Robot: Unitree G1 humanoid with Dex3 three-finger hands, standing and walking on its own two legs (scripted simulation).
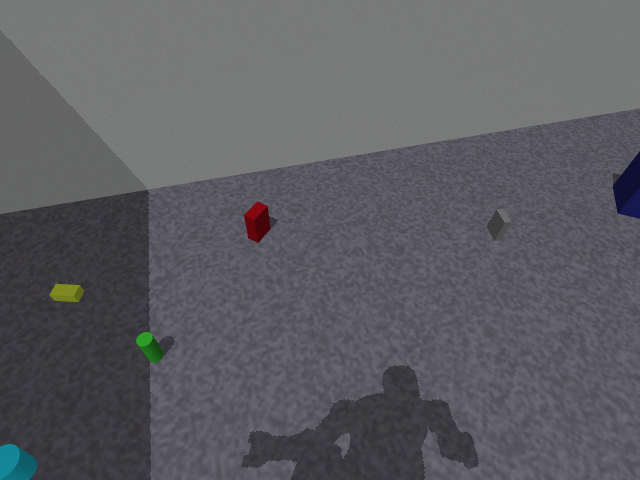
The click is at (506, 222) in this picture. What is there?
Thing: carton on end
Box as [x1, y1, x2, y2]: [487, 209, 510, 240]
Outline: 503,209 496,209 487,226 494,240 501,239 510,223 510,220
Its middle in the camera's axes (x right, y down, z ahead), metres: +0.74 -0.06 +1.65
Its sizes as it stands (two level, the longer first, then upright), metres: 0.077 0.030 0.114
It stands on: the floor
